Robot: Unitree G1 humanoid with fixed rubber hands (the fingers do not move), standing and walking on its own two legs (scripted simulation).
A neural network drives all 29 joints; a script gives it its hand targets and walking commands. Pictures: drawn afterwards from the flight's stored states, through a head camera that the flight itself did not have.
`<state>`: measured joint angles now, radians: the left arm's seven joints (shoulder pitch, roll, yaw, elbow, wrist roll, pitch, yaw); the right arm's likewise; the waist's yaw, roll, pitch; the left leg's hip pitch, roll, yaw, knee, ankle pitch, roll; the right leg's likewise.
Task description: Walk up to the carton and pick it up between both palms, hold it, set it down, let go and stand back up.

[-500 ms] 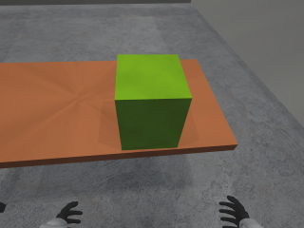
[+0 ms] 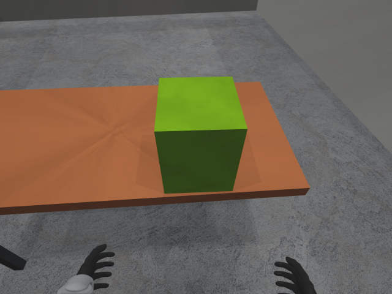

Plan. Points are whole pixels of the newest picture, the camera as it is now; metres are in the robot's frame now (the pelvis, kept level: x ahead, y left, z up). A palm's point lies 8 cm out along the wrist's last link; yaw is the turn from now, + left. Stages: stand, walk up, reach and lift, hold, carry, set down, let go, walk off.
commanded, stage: reach and lift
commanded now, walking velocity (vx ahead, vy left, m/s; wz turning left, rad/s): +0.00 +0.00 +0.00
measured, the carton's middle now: (197, 136) +0.53 +0.00 +0.00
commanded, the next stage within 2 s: none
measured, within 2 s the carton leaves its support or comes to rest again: neither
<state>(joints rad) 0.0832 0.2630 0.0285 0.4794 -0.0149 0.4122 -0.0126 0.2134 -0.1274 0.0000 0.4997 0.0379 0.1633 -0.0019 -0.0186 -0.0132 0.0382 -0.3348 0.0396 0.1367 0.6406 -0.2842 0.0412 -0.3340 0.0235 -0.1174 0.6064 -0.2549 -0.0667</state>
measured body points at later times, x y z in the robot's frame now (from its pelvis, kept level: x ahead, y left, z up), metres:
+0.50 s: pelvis +0.04 -0.01 +0.02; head +0.07 +0.01 +0.46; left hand +0.23 +0.23 -0.07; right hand +0.20 -0.19 -0.07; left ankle +0.04 +0.09 -0.72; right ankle +0.05 -0.08 -0.72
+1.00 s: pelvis +0.06 +0.01 +0.02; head +0.05 +0.02 +0.47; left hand +0.26 +0.24 -0.03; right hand +0.24 -0.19 -0.04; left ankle +0.04 +0.09 -0.72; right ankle +0.05 -0.08 -0.72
